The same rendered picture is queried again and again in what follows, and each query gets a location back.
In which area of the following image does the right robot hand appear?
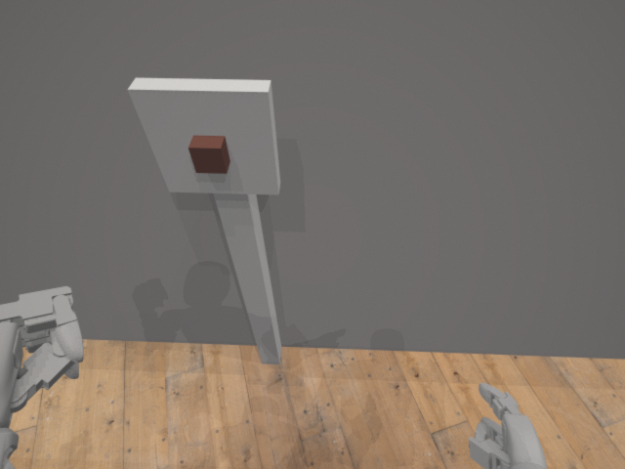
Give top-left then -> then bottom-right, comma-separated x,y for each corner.
469,383 -> 548,469

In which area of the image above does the left robot hand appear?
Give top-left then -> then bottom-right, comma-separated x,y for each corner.
0,286 -> 84,428

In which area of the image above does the button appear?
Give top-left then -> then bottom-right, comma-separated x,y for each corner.
188,136 -> 230,174

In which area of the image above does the panel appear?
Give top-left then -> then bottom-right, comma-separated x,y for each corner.
128,78 -> 281,364

